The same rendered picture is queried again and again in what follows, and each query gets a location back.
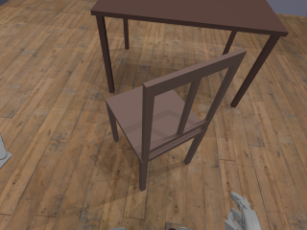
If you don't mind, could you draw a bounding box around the right robot hand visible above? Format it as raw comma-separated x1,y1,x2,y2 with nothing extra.
224,192,262,230

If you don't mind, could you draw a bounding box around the left robot hand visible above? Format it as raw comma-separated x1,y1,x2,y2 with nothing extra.
0,133,12,169

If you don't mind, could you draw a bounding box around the chair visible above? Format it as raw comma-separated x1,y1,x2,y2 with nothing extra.
106,48,247,192

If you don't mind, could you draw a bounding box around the table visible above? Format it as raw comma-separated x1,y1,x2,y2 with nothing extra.
90,0,289,107

